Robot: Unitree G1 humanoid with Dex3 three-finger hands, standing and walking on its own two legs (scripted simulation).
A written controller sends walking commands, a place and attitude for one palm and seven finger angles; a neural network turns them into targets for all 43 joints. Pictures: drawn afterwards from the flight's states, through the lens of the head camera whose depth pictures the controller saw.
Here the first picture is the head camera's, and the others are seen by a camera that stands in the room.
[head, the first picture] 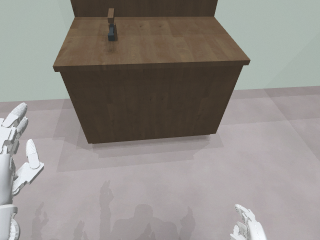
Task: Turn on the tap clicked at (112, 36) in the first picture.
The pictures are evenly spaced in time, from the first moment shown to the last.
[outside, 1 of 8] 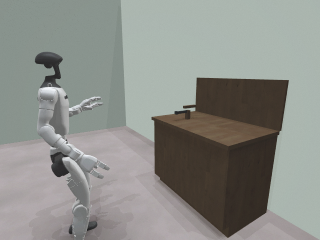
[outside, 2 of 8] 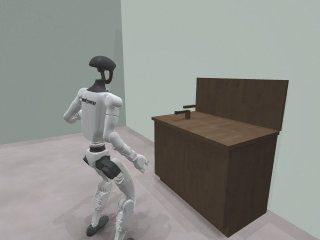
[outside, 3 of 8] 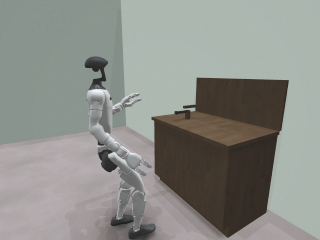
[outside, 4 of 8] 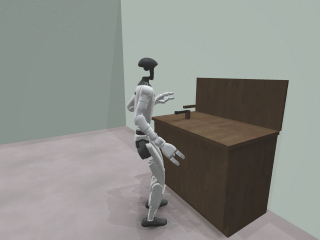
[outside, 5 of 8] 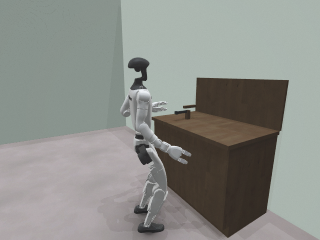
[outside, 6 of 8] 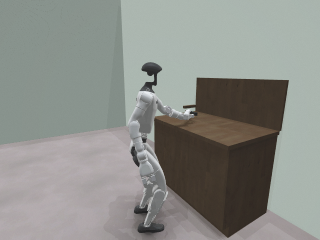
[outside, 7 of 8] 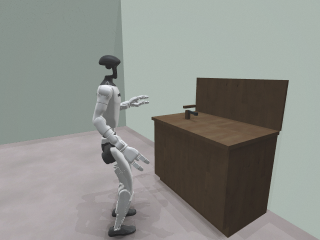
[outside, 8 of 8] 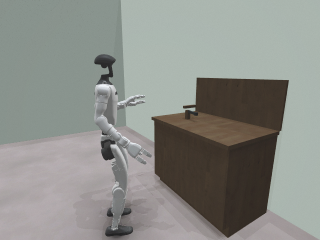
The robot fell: no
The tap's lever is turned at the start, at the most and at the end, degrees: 0 83 83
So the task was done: yes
